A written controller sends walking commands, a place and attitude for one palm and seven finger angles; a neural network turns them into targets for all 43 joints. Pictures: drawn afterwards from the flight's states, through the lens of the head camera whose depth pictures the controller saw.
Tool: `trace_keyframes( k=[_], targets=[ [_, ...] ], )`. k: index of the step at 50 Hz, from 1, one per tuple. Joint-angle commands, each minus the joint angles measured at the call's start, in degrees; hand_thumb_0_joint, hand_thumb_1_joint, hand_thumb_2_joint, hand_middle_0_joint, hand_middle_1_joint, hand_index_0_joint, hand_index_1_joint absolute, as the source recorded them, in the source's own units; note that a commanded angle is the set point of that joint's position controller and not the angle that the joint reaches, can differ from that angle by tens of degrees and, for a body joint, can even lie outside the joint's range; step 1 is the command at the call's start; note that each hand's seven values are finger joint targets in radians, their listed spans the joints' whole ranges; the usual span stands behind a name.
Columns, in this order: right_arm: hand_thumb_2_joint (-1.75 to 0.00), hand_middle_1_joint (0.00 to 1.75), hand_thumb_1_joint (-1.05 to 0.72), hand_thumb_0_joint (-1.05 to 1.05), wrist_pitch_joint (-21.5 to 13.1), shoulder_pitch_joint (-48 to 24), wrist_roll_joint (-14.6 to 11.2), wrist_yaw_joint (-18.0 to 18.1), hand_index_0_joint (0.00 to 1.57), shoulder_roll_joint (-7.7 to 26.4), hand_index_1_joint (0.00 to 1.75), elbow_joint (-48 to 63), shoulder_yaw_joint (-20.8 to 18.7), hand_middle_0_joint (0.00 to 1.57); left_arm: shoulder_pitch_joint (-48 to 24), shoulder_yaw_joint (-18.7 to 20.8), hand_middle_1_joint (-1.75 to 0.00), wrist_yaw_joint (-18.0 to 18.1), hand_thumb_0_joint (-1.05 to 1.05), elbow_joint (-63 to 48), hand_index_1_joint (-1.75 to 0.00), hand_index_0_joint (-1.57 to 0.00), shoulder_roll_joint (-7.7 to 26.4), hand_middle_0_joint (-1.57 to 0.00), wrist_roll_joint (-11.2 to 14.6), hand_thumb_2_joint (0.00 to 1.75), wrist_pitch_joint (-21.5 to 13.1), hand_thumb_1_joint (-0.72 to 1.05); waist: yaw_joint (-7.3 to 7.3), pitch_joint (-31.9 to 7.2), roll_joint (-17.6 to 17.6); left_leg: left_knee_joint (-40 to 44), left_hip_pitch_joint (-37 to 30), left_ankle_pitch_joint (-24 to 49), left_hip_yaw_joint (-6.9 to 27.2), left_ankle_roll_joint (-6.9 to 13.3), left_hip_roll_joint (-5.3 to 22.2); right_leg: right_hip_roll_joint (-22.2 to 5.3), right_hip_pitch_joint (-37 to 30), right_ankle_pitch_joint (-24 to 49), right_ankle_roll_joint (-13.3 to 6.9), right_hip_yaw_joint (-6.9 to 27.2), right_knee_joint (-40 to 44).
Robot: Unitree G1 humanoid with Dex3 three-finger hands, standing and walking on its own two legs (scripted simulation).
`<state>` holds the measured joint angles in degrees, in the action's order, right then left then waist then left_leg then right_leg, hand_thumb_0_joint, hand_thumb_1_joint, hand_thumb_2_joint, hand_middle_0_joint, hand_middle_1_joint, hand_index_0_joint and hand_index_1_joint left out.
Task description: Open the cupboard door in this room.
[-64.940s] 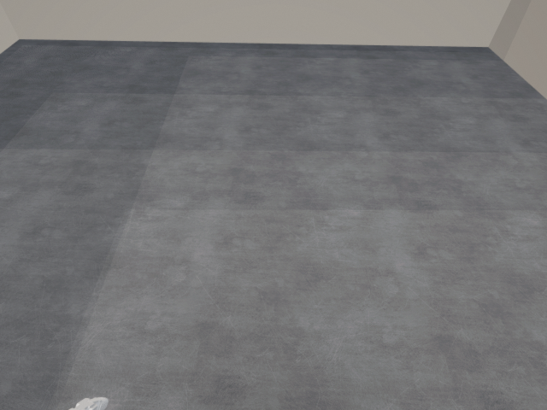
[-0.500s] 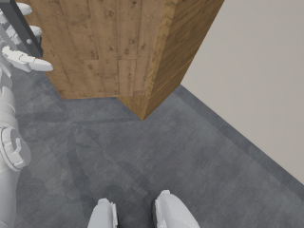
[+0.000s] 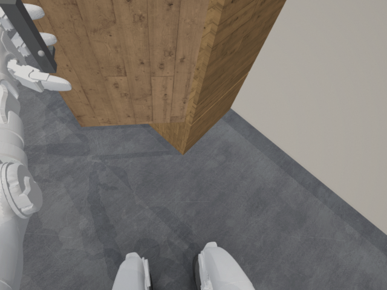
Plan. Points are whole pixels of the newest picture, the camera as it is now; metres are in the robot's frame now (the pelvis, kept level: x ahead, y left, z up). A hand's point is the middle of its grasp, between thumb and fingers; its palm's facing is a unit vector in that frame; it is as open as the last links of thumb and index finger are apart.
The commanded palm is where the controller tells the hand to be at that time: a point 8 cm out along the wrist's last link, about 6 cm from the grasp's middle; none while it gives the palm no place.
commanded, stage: close the thumb around the handle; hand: left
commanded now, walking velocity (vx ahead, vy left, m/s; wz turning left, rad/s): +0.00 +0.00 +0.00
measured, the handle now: (34, 31) +0.60 +0.24 +0.09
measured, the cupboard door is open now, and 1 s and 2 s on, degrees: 49 50 98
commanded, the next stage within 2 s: pull the door open along its arc in 0.74 s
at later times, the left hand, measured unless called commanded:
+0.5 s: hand (44, 53) +0.54 +0.21 +0.09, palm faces +0.02 -1.00 -0.02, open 8.4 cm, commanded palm +0.53 +0.25 +0.08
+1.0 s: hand (44, 54) +0.54 +0.21 +0.09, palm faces +0.01 -1.00 -0.02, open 5.8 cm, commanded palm +0.51 +0.25 +0.08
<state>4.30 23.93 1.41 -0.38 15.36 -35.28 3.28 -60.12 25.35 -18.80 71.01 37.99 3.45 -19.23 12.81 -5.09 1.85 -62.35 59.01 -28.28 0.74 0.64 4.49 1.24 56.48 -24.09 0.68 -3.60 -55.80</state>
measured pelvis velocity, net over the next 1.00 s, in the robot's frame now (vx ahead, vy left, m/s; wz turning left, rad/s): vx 0.00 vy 0.00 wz -0.01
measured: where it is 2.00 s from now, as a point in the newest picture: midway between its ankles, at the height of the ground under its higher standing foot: outside the picture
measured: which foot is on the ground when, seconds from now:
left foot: down 0.00-1.00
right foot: down 0.00-1.00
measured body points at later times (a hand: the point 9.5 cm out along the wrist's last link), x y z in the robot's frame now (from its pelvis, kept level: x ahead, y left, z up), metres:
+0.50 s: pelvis +0.00 +0.00 +0.00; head +0.16 +0.03 +0.42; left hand +0.54 +0.27 +0.09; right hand -0.03 -0.26 -0.10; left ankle +0.00 +0.11 -0.66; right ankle +0.02 -0.14 -0.66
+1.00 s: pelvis +0.00 +0.00 +0.00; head +0.16 +0.02 +0.42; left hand +0.54 +0.27 +0.09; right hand -0.02 -0.26 -0.10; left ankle +0.00 +0.11 -0.66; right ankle +0.02 -0.14 -0.66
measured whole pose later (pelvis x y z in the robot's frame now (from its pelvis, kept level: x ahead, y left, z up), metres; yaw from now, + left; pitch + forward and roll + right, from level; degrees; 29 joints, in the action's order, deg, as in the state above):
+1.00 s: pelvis +0.00 +0.00 +0.00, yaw +0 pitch +25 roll -4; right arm 4.5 23.9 1.1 -0.4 15.3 -34.5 3.1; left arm -57.8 25.9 -18.1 69.4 37.3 3.9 -19.2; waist 12.6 -5.3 2.0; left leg -61.5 57.9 -28.3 0.2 0.5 4.6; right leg 1.5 55.9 -24.2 0.6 -2.9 -55.5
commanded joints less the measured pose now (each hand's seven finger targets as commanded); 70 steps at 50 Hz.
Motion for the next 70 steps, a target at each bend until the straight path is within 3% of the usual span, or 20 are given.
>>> trace_keyframes(
  k=[1, 5, 11, 13, 16, 20, 23, 27, 34, 35, 37, 39, 43, 50, 53, 60, 63, 65, 67, 70],
  targets=[
    [-0.90, 0.30, -0.90, 0.00, 0.0, 12.2, 0.0, 0.8, 0.20, 11.1, 0.30, 1.6, -4.0, 0.20, -23.5, 0.9, -1.20, 0.5, 0.00, -11.7, -1.20, -0.30, 13.9, -0.30, 0.4, 0.30, -3.2, -0.50, 0.29, -29.4, 11.1, 5.9, -26.0, 28.3, 2.6, 0.8, -2.2, 2.5, -10.1, 19.5, -1.5, 0.4, 4.9],
    [-0.90, 0.30, -0.90, 0.00, -0.2, 12.4, 0.2, 1.0, 0.20, 11.4, 0.30, 1.5, -4.0, 0.20, -25.4, 2.5, -1.22, 1.4, 0.00, -12.4, -1.22, -0.31, 15.9, -0.31, 0.3, 0.37, -4.1, -0.33, 0.47, -29.7, 10.5, 6.0, -26.1, 27.3, 2.9, 0.8, -2.1, 2.5, -9.9, 18.4, -1.5, 0.4, 4.8],
    [-0.90, 0.30, -0.90, 0.00, -0.3, 12.2, 0.2, 1.1, 0.20, 11.5, 0.30, 1.2, -3.9, 0.20, -26.1, 1.2, -1.25, 1.3, 0.00, -10.8, -1.25, -0.34, 14.9, -0.34, 0.1, 0.52, -4.0, 0.00, 1.29, -27.7, 10.0, 6.1, -25.1, 25.6, 3.0, 0.8, -2.0, 2.5, -8.6, 16.9, -1.4, 0.4, 5.0],
    [-0.90, 0.30, -0.90, 0.00, -0.4, 12.5, 0.3, 1.1, 0.20, 11.4, 0.30, 1.3, -4.0, 0.20, -26.3, 1.9, -1.27, 1.3, 0.00, -12.5, -1.27, -0.34, 15.4, -0.34, 0.3, 0.56, -4.4, 0.12, 0.56, -30.4, 12.1, 5.9, -26.9, 27.4, 3.0, 0.7, -2.1, 2.5, -9.3, 18.0, -1.7, 0.4, 4.5],
    [-0.90, 0.30, -0.90, 0.00, -0.4, 12.5, 0.2, 1.2, 0.20, 11.4, 0.30, 1.0, -4.0, 0.20, -26.5, 1.6, -1.28, 1.1, 0.00, -11.4, -1.28, -0.36, 15.5, -0.36, 0.2, 0.64, -4.0, 0.28, 1.19, -29.7, 9.7, 5.7, -25.2, 26.7, 2.9, 0.9, -2.0, 2.5, -9.9, 18.5, -1.3, 0.6, 4.7],
    [-0.90, 0.30, -0.90, 0.00, -0.2, 12.7, 0.3, 1.1, 0.20, 11.5, 0.30, 1.0, -4.1, 0.20, -23.9, 2.6, -1.31, 1.1, 0.00, -11.0, -1.31, -0.37, 15.6, -0.37, 0.4, 0.73, -4.0, 0.51, 0.39, -30.0, 10.2, 5.7, -26.3, 28.6, 3.0, 0.7, -1.9, 2.5, -9.6, 19.3, -1.5, 0.4, 4.6],
    [-0.90, 0.30, -0.90, 0.00, -0.4, 12.6, 0.3, 1.0, 0.20, 11.2, 0.30, 1.1, -4.1, 0.20, -25.6, 0.2, -1.33, 1.1, 0.00, -11.9, -1.33, -0.38, 12.4, -0.38, 0.7, 0.80, -4.1, 0.68, 1.24, -28.9, 10.5, 5.7, -26.4, 27.8, 3.0, 0.9, -2.1, 2.6, -8.6, 18.6, -1.6, 0.4, 4.8],
    [-0.90, 0.30, -0.90, 0.00, -0.3, 12.7, 0.3, 1.0, 0.20, 11.3, 0.30, 0.8, -4.2, 0.20, -26.6, -0.2, -1.35, 1.4, 0.00, -12.6, -1.35, -0.40, 12.8, -0.40, 0.1, 0.90, -4.1, 0.90, 1.25, -29.6, 11.2, 6.0, -26.9, 27.3, 3.1, 0.7, -2.0, 2.4, -8.6, 17.9, -1.5, 0.4, 4.9],
    [-0.90, 0.30, -0.90, 0.00, -0.3, 12.7, 0.3, 1.1, 0.20, 11.3, 0.30, 0.3, -4.3, 0.20, -26.4, 0.3, -1.35, 1.2, 0.00, -12.0, -1.35, -0.40, 12.9, -0.40, 0.6, 0.90, -4.2, 0.90, 1.53, -30.0, 10.1, 5.6, -26.6, 28.1, 2.9, 0.9, -2.1, 2.5, -9.7, 19.7, -1.4, 0.6, 5.0],
    [-0.90, 0.30, -0.90, 0.00, -0.2, 12.9, 0.3, 1.3, 0.20, 11.5, 0.30, 0.5, -4.2, 0.20, -24.9, 2.5, -1.35, 1.3, 0.00, -11.7, -1.35, -0.40, 15.8, -0.40, 0.4, 0.90, -4.2, 0.90, 0.62, -30.5, 9.3, 5.5, -25.5, 28.0, 2.7, 1.0, -2.1, 2.4, -11.2, 20.2, -1.4, 0.8, 4.9],
    [-0.90, 0.30, -0.90, 0.00, -0.2, 12.4, 0.1, 1.1, 0.20, 11.1, 0.30, 0.7, -4.0, 0.20, -25.3, -0.4, -1.35, 1.0, 0.00, -10.9, -1.35, -0.40, 12.6, -0.40, 0.4, 0.90, -3.6, 0.90, 1.39, -28.0, 9.9, 5.9, -24.9, 26.9, 2.6, 1.0, -2.2, 2.5, -10.1, 19.2, -1.3, 0.6, 5.2],
    [-0.90, 0.30, -0.90, 0.00, -0.3, 12.6, 0.3, 1.1, 0.20, 11.3, 0.30, 0.6, -4.3, 0.20, -26.8, 0.4, -1.35, 1.1, 0.00, -13.6, -1.35, -0.40, 13.4, -0.40, 0.6, 0.90, -4.4, 0.90, 1.07, -31.1, 12.3, 5.6, -28.0, 29.4, 2.8, 0.8, -2.1, 2.4, -9.5, 20.2, -1.4, 0.7, 4.8],
    [-0.90, 0.30, -0.90, 0.00, -0.2, 12.6, 0.2, 1.2, 0.20, 11.3, 0.30, 0.8, -4.0, 0.20, -24.3, 1.9, -1.35, 1.0, 0.00, -11.1, -1.35, -0.40, 15.2, -0.40, 0.5, 0.90, -4.1, 0.90, 0.75, -28.8, 9.5, 5.5, -25.0, 28.4, 2.6, 1.0, -2.2, 2.5, -11.0, 20.6, -1.5, 0.7, 4.8],
    [-0.90, 0.30, -0.90, 0.00, 0.3, 11.2, -0.4, 0.8, 0.20, 10.9, 0.30, 3.4, -4.5, 0.20, -13.1, 2.5, -1.35, -0.7, 0.00, -14.6, -1.35, -0.40, 13.1, -0.40, 2.4, 0.90, -3.4, 0.90, -2.58, -31.3, 9.4, 6.8, -25.5, 30.5, 1.2, 0.8, -2.6, 2.5, -16.0, 24.4, -1.4, 0.8, 4.8],
    [-0.90, 0.30, -0.90, 0.00, 0.5, 10.4, -0.7, 0.6, 0.20, 10.9, 0.30, 4.9, -4.9, 0.20, -6.8, 3.1, -1.35, -0.9, 0.00, -17.9, -1.35, -0.40, 11.7, -0.40, 4.0, 0.90, -3.4, 0.90, -4.13, -31.4, 6.0, 8.0, -24.9, 30.7, 0.8, 1.1, -2.8, 2.7, -19.6, 25.9, -1.6, 0.7, 5.1],
    [-0.90, 0.30, -0.90, 0.00, 0.8, 6.5, -2.0, -0.6, 0.20, 9.8, 0.30, 8.5, -6.1, 0.20, 13.1, 0.8, -1.35, 0.1, 0.00, -30.7, -1.35, -0.40, 3.9, -0.40, 7.4, 0.90, -2.5, 0.90, -8.03, -29.6, 5.5, 10.8, -28.4, 36.7, -0.5, 0.6, -2.7, 2.3, -23.1, 29.5, -1.5, 0.3, 6.4],
    [-0.90, 0.30, -0.90, 0.00, 0.2, 4.1, -2.6, -1.1, 0.20, 8.9, 0.30, 10.4, -6.3, 0.20, 22.8, -2.7, -1.35, 0.9, 0.00, -38.1, -1.35, -0.40, -2.4, -0.40, 9.0, 0.90, -2.3, 0.90, -9.15, -27.5, 4.0, 12.2, -28.3, 37.8, -1.1, 0.7, -2.9, 2.1, -25.8, 30.9, -1.6, 0.2, 6.7],
    [-0.90, 0.30, -0.90, 0.00, -1.0, 1.7, -2.4, -1.5, 0.20, 7.3, 0.30, 10.9, -6.5, 0.20, 28.6, 2.8, -1.35, 9.8, 0.00, -43.2, -1.35, -0.40, -5.5, -0.40, 12.3, 0.90, -1.6, 0.90, -12.81, -25.3, 1.9, 13.4, -25.6, 35.7, -1.8, -0.2, -3.1, 1.9, -27.5, 29.9, -1.1, -0.4, 7.3],
    [-0.90, 0.30, -0.90, 0.00, -2.0, 0.1, -2.2, -2.3, 0.20, 6.5, 0.30, 11.4, -6.5, 0.20, 36.1, 0.1, -1.35, 16.6, 0.00, -48.7, -1.35, -0.40, -11.4, -0.40, 10.8, 0.90, -0.9, 0.90, -13.37, -23.7, 1.5, 14.5, -25.1, 35.0, -2.3, -0.8, -3.3, 1.6, -28.7, 29.7, -1.3, -0.8, 7.0],
    [-0.90, 0.30, -0.90, 0.00, -2.4, -2.2, -1.4, -2.6, 0.20, 5.3, 0.30, 11.4, -6.4, 0.20, 41.5, -1.0, -1.35, 25.7, 0.00, -55.9, -1.35, -0.40, -15.4, -0.40, 8.0, 0.90, -1.2, 0.90, -13.94, -22.8, 0.1, 14.9, -24.8, 34.3, -2.9, -1.1, -3.6, 1.2, -31.4, 31.8, -1.6, -0.5, 6.7]
  ],
)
